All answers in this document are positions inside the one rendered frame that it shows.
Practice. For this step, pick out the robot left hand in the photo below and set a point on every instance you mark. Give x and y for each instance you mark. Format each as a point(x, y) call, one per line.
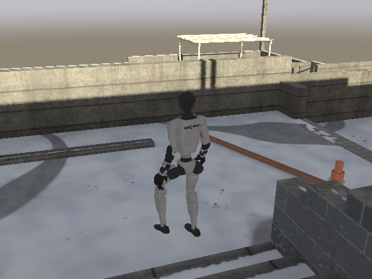
point(158, 180)

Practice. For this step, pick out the robot left forearm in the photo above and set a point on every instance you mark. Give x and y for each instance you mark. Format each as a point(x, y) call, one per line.
point(167, 161)

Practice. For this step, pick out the robot right hand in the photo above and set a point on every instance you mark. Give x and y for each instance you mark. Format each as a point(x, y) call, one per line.
point(202, 160)

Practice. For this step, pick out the robot left upper arm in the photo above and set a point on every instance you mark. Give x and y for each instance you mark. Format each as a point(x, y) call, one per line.
point(172, 126)

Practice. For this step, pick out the robot right upper arm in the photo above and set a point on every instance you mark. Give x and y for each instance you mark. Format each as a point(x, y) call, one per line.
point(204, 130)

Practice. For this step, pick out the humanoid robot head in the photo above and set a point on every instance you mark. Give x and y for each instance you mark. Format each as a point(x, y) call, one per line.
point(186, 102)

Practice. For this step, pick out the robot left shin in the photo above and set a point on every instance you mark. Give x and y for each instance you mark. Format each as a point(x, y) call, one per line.
point(160, 203)

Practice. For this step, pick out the robot right forearm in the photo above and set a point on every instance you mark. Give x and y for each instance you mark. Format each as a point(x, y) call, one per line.
point(204, 150)

